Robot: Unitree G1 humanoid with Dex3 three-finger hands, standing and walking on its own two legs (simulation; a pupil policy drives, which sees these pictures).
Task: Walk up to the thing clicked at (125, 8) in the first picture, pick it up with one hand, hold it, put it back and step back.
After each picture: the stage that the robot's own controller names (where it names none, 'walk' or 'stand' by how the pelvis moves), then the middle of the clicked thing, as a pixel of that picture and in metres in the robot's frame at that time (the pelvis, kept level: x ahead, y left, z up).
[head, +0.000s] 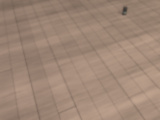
stand; (124, 11) +2.21 -0.59 -0.72
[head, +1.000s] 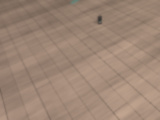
walk; (99, 20) +2.13 -0.10 -0.69
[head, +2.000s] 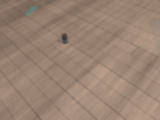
walk; (64, 38) +1.50 +0.31 -0.71
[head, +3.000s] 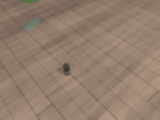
walk; (66, 69) +1.00 +0.26 -0.71
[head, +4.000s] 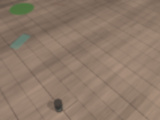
walk; (58, 105) +0.64 +0.22 -0.69
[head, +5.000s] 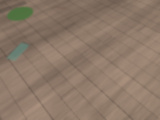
stand; out of the picture +0.43 +0.22 -0.70
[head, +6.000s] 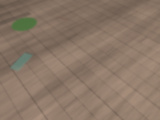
stand; out of the picture +0.40 +0.20 -0.72
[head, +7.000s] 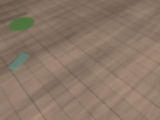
stand; out of the picture +0.40 +0.22 -0.73
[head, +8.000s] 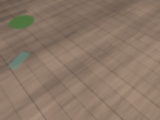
stand; out of the picture +0.39 +0.22 -0.73
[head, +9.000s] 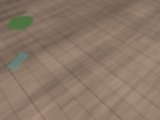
stand; out of the picture +0.39 +0.22 -0.73
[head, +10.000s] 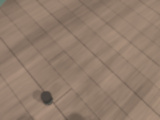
go down; (47, 98) +0.44 +0.21 -0.56
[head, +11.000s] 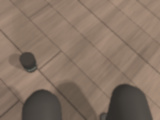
go down; (29, 62) +0.48 +0.23 -0.32
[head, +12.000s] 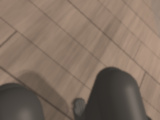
close in; out of the picture +0.47 +0.27 -0.24
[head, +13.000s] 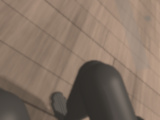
close; out of the picture +0.46 +0.30 -0.23
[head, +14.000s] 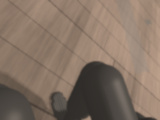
lift; out of the picture +0.45 +0.28 -0.23
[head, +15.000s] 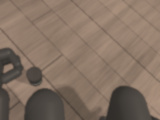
lift; (35, 77) +0.43 +0.21 -0.30
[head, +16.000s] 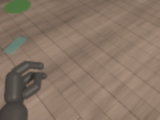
close; out of the picture +0.37 +0.17 -0.64
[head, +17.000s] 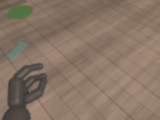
close; out of the picture +0.37 +0.18 -0.68
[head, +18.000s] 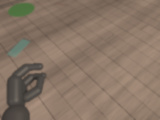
stand; out of the picture +0.37 +0.18 -0.67
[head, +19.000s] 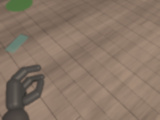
stand; out of the picture +0.37 +0.18 -0.67
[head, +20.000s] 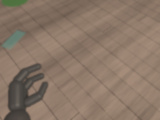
stand; out of the picture +0.37 +0.18 -0.66
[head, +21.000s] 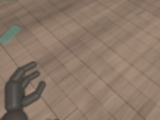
stand; out of the picture +0.38 +0.18 -0.64
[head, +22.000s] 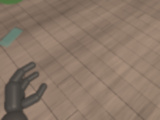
stand; out of the picture +0.38 +0.18 -0.63
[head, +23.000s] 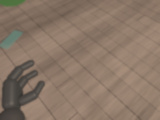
stand; out of the picture +0.37 +0.18 -0.64
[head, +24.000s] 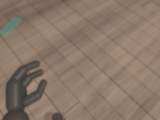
close; (58, 119) +0.38 +0.18 -0.61
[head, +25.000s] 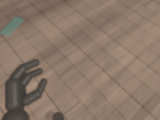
close; (59, 119) +0.39 +0.19 -0.60
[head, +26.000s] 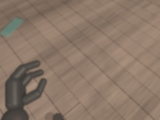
close; out of the picture +0.38 +0.18 -0.60
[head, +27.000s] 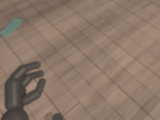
close; out of the picture +0.38 +0.18 -0.61
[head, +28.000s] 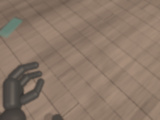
close; out of the picture +0.38 +0.18 -0.61
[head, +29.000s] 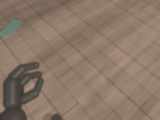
close; out of the picture +0.38 +0.18 -0.61
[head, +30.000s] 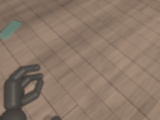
close; out of the picture +0.38 +0.18 -0.62
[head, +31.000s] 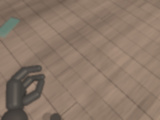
close; out of the picture +0.38 +0.18 -0.61
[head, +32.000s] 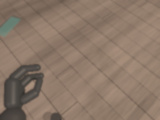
close; (56, 119) +0.38 +0.18 -0.61
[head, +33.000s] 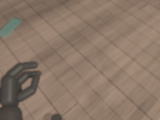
close; out of the picture +0.38 +0.18 -0.62
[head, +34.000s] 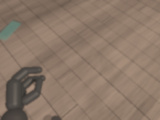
close; out of the picture +0.38 +0.18 -0.63
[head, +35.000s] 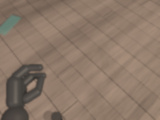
close; (57, 118) +0.38 +0.18 -0.61
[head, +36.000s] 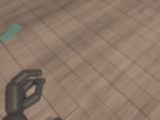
close; out of the picture +0.37 +0.19 -0.62
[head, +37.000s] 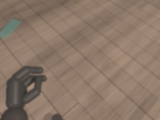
close; out of the picture +0.38 +0.18 -0.62
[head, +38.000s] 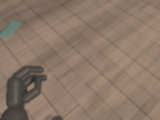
close; out of the picture +0.37 +0.18 -0.62
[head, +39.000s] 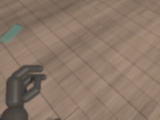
close; out of the picture +0.37 +0.18 -0.64
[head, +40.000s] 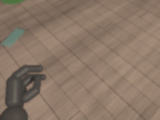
close; out of the picture +0.37 +0.18 -0.65
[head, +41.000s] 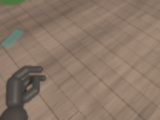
close; out of the picture +0.38 +0.19 -0.65
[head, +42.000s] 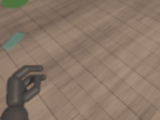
close; out of the picture +0.37 +0.18 -0.66
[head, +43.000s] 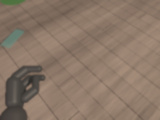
close; out of the picture +0.37 +0.19 -0.65
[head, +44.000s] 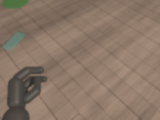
close; out of the picture +0.37 +0.18 -0.66
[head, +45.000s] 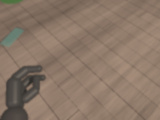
close; out of the picture +0.37 +0.19 -0.65
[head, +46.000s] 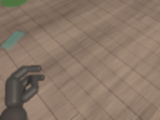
close; out of the picture +0.37 +0.18 -0.65
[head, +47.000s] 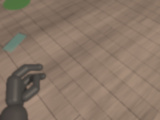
close; out of the picture +0.37 +0.19 -0.66
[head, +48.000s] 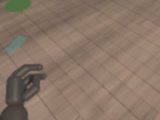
close; out of the picture +0.37 +0.18 -0.67
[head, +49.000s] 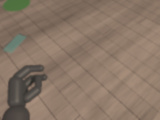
close; out of the picture +0.37 +0.18 -0.66
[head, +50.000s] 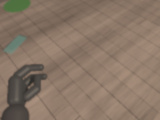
close; out of the picture +0.37 +0.19 -0.67
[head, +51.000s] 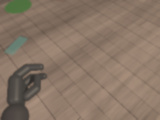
close; out of the picture +0.37 +0.18 -0.67
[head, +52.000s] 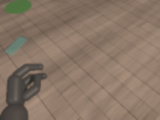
close; out of the picture +0.37 +0.18 -0.67
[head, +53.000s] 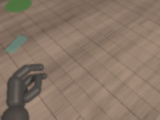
close; out of the picture +0.37 +0.18 -0.66
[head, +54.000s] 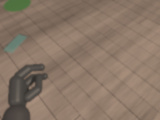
close; out of the picture +0.37 +0.19 -0.66
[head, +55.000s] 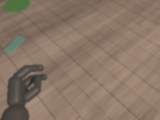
close; out of the picture +0.37 +0.19 -0.67
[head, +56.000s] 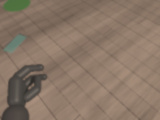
close; out of the picture +0.37 +0.18 -0.67
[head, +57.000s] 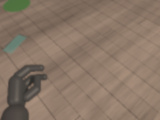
close; out of the picture +0.37 +0.18 -0.66
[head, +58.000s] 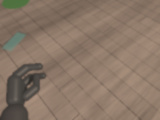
close; out of the picture +0.37 +0.18 -0.66
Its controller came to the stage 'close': yes
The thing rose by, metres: 0.02
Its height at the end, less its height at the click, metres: +0.00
